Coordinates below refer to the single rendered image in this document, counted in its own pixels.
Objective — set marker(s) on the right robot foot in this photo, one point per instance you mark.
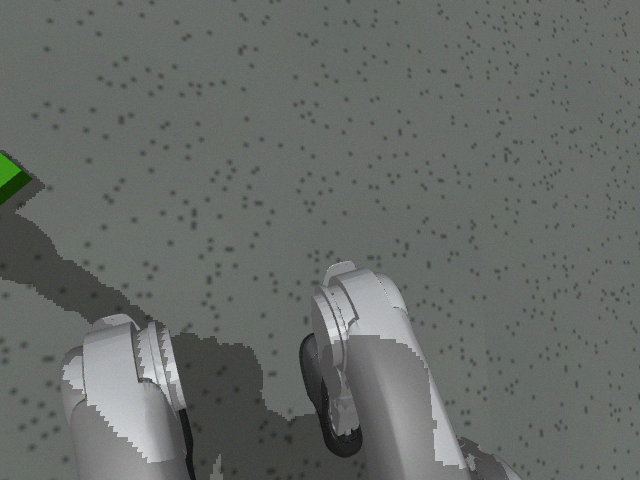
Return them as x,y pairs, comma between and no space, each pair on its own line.
342,446

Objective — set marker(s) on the right robot hand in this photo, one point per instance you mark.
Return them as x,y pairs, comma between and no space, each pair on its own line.
488,467

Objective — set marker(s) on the small box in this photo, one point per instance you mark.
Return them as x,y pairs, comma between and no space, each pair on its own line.
12,178

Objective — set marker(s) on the left robot foot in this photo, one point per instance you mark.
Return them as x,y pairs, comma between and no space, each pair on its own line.
188,441

